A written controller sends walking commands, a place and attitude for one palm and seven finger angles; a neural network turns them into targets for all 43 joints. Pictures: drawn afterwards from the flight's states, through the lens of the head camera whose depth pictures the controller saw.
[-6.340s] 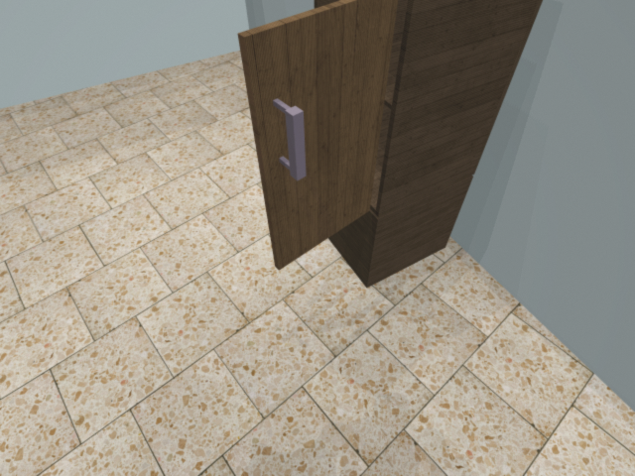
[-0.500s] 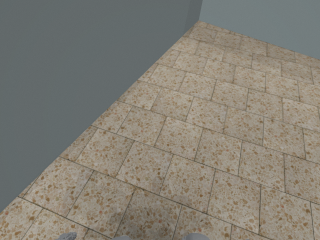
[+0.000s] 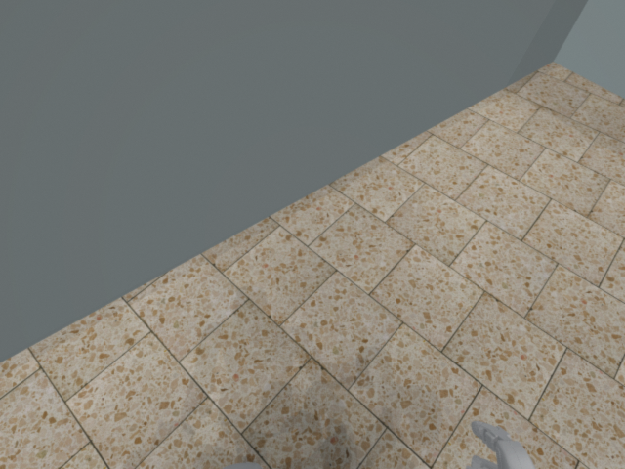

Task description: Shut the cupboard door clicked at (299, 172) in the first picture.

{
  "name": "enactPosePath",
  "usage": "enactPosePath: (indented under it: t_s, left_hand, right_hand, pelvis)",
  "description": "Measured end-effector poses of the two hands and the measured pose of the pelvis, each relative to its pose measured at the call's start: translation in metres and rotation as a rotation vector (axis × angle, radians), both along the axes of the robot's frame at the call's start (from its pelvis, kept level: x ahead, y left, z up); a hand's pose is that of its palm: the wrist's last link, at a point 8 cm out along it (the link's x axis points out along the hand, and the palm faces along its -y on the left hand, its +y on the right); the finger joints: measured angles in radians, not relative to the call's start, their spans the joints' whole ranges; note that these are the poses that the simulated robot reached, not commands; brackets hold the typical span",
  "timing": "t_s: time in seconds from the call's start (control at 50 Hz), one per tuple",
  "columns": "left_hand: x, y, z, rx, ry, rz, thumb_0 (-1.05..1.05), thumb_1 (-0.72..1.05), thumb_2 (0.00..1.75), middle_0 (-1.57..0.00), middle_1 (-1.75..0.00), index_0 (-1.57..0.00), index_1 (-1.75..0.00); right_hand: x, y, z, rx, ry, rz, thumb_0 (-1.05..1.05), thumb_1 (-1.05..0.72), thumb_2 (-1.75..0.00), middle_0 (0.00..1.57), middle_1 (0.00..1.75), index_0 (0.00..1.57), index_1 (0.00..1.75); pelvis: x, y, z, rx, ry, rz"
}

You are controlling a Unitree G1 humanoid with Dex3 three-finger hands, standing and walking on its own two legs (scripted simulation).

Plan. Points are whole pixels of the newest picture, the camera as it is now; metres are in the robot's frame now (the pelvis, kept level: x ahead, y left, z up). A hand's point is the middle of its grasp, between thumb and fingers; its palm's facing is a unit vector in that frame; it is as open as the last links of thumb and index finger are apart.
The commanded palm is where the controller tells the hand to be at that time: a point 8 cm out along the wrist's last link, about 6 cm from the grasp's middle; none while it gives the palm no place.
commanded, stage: walk to a spot facing it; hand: left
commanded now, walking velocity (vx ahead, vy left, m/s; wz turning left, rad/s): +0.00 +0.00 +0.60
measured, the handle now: out of the picture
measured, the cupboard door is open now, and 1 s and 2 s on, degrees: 100 100 100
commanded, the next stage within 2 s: none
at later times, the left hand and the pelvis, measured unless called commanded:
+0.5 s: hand out of the picture +0.03 +0.16 -0.15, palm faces +0.30 -0.93 -0.23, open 7.4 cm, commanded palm none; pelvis +0.01 -0.05 +0.01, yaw +19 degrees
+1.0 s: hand out of the picture -0.02 +0.13 -0.14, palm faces +0.57 -0.77 -0.29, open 7.4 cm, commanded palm none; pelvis +0.03 -0.09 +0.01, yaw +37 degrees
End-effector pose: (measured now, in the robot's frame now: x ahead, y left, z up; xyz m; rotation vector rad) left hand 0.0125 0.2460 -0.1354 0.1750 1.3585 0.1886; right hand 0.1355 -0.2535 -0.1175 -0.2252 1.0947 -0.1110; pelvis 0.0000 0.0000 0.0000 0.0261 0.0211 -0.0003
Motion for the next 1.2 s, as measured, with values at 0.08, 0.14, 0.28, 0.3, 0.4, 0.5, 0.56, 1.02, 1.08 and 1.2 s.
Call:
enactPosePath:
  t_s: [0.08, 0.14, 0.28, 0.3, 0.4, 0.5, 0.56, 1.02, 1.08, 1.2]
  left_hand:
    - [-0.002, 0.009, -0.006, 0.02, 0.004, 0.06, 0.01, 0.9, 0.9, -0.21, -0.3, -0.2, -0.3]
    - [0.011, 0.009, 0.003, 0.031, -0.053, 0.091, 0.01, 0.91, 0.9, -0.2, -0.3, -0.2, -0.3]
    - [0.037, -0.01, 0.018, 0.085, -0.202, 0.109, 0.01, 0.91, 0.9, -0.2, -0.3, -0.2, -0.3]
    - [0.037, -0.014, 0.019, 0.095, -0.212, 0.113, 0.01, 0.91, 0.9, -0.2, -0.3, -0.2, -0.3]
    - [0.022, -0.035, 0.024, 0.079, -0.193, 0.167, 0.01, 0.9, 0.9, -0.2, -0.3, -0.2, -0.3]
    - [0.0, -0.047, 0.015, 0.024, -0.168, 0.236, 0.01, 0.9, 0.9, -0.21, -0.3, -0.2, -0.3]
    - [-0.019, -0.044, -0.001, -0.004, -0.155, 0.298, 0.01, 0.9, 0.9, -0.21, -0.3, -0.21, -0.3]
    - [-0.068, -0.089, 0.029, 0.107, -0.15, 0.572, 0.01, 0.9, 0.9, -0.2, -0.3, -0.2, -0.3]
    - [-0.081, -0.104, 0.024, 0.071, -0.133, 0.618, 0.01, 0.9, 0.9, -0.2, -0.3, -0.2, -0.3]
    - [-0.124, -0.119, -0.002, 0.007, -0.094, 0.738, 0.01, 0.9, 0.9, -0.21, -0.3, -0.2, -0.3]
  right_hand:
    - [0.007, 0.006, 0.002, -0.02, -0.004, 0.056, 0.0, -0.91, -0.89, 0.2, 0.3, 0.2, 0.3]
    - [0.001, 0.003, 0.002, -0.026, 0.04, 0.083, 0.0, -0.91, -0.89, 0.2, 0.3, 0.2, 0.3]
    - [-0.005, -0.026, -0.016, -0.001, 0.118, 0.106, 0.0, -0.9, -0.89, 0.2, 0.3, 0.2, 0.3]
    - [-0.004, -0.032, -0.019, 0.0, 0.125, 0.109, 0.0, -0.9, -0.89, 0.2, 0.3, 0.2, 0.3]
    - [0.01, -0.042, -0.011, -0.015, 0.148, 0.142, 0.01, -0.91, -0.89, 0.2, 0.3, 0.2, 0.3]
    - [0.034, -0.028, 0.004, -0.03, 0.125, 0.223, 0.01, -0.91, -0.89, 0.2, 0.3, 0.2, 0.3]
    - [0.051, -0.013, 0.002, -0.05, 0.082, 0.29, 0.0, -0.91, -0.89, 0.2, 0.3, 0.2, 0.3]
    - [0.107, -0.009, -0.007, -0.035, 0.161, 0.529, 0.0, -0.91, -0.89, 0.2, 0.3, 0.2, 0.3]
    - [0.121, 0.007, 0.001, -0.04, 0.146, 0.584, 0.0, -0.91, -0.89, 0.2, 0.3, 0.2, 0.3]
    - [0.147, 0.059, 0.005, -0.055, 0.055, 0.722, 0.0, -0.91, -0.89, 0.2, 0.3, 0.2, 0.3]
  pelvis:
    - [-0.002, -0.005, -0.002, -0.001, -0.014, 0.055]
    - [-0.002, -0.013, 0.003, -0.016, -0.016, 0.093]
    - [0.005, -0.046, -0.002, -0.015, -0.004, 0.181]
    - [0.005, -0.05, -0.004, -0.014, -0.006, 0.194]
    - [0.01, -0.056, 0.005, -0.002, -0.022, 0.267]
    - [0.013, -0.054, 0.011, 0.013, -0.02, 0.333]
    - [0.012, -0.046, 0.0, -0.013, -0.019, 0.375]
    - [0.03, -0.092, 0.012, 0.004, -0.022, 0.662]
    - [0.031, -0.091, 0.015, 0.016, -0.017, 0.702]
    - [0.023, -0.078, 0.003, -0.008, -0.016, 0.78]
